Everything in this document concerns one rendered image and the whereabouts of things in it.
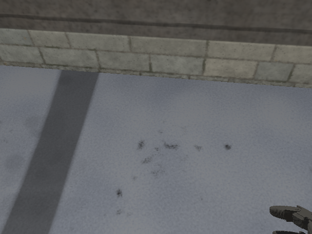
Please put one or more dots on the right robot hand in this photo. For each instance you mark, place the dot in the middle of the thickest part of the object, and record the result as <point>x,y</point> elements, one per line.
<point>298,215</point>

